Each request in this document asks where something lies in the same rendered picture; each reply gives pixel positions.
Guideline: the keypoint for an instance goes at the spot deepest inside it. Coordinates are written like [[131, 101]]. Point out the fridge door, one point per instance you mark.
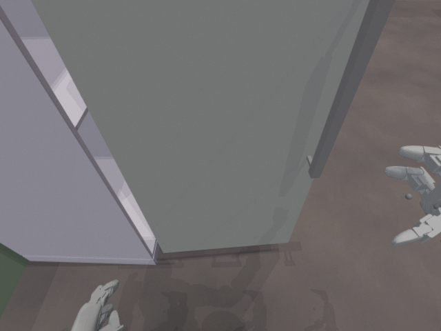
[[209, 107]]

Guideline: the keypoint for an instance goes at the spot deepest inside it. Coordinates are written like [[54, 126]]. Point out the robot right hand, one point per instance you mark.
[[420, 181]]

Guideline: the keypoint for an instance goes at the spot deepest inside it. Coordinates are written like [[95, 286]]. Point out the handle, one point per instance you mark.
[[373, 22]]

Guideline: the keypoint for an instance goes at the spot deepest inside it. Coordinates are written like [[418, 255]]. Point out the robot left hand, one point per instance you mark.
[[93, 314]]

